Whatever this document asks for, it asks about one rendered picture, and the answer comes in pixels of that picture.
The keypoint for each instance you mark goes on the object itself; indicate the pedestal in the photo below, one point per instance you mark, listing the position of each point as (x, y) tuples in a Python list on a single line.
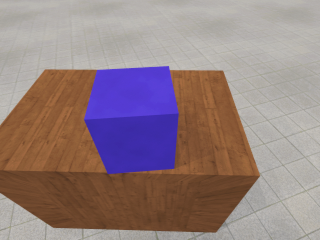
[(50, 166)]

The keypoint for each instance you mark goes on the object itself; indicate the carton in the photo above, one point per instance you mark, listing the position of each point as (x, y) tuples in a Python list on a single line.
[(132, 117)]

